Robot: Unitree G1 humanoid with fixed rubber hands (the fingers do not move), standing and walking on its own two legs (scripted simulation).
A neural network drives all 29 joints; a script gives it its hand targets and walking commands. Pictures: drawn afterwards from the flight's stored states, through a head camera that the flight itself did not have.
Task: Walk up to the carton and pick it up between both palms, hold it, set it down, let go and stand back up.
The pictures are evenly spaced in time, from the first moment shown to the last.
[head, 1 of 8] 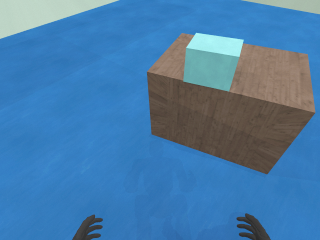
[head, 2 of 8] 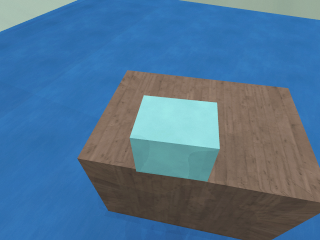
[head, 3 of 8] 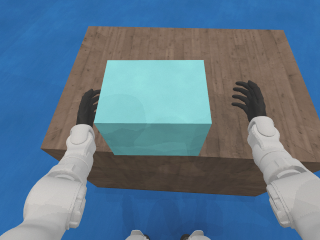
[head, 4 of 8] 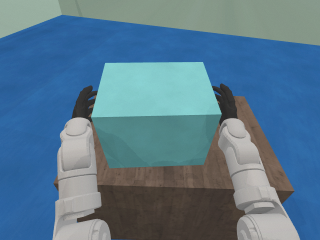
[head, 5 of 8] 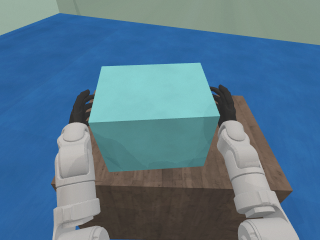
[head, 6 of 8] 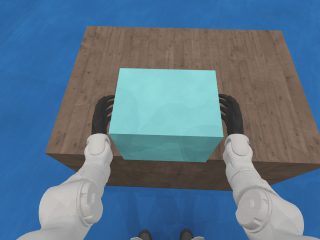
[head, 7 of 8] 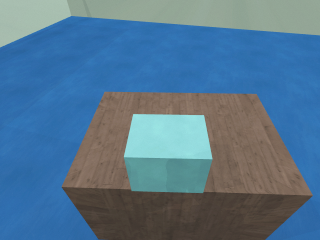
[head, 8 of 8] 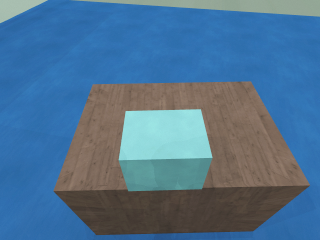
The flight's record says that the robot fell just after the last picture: no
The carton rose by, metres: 0.23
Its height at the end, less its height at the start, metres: +0.00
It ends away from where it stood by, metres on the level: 0.03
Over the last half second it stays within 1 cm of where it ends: yes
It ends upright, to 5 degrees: yes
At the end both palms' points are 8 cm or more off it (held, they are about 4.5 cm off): yes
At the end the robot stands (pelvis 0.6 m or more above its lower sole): yes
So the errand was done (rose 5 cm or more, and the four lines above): yes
